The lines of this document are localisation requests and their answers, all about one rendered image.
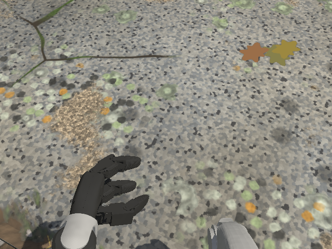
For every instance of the left robot forearm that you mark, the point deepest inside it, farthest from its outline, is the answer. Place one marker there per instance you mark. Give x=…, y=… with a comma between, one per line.
x=77, y=231

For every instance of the robot right shin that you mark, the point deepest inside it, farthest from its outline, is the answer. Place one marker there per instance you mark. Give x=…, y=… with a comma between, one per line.
x=225, y=220

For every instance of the robot right thigh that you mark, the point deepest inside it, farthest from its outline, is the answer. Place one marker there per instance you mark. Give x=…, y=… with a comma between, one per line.
x=229, y=235

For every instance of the robot left hand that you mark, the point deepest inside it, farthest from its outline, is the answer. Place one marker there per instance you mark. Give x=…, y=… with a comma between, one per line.
x=93, y=190

